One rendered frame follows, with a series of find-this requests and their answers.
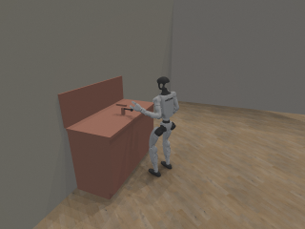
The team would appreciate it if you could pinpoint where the right robot foot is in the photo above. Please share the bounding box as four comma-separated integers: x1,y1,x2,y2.
161,161,172,170

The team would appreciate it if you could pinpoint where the robot left hand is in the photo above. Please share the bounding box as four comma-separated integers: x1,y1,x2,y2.
130,101,142,112

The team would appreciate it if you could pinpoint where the left robot upper arm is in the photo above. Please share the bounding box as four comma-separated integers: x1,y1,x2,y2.
152,95,162,119

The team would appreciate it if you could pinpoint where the counter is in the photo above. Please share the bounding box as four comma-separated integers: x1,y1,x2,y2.
58,75,154,199

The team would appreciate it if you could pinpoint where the right robot upper arm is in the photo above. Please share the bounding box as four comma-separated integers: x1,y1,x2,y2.
170,92,179,111

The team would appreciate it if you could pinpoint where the robot left forearm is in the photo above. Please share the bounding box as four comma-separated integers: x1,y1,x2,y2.
140,108,160,119

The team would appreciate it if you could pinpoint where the humanoid robot torso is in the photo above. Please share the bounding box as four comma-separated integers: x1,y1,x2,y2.
159,93,174,132

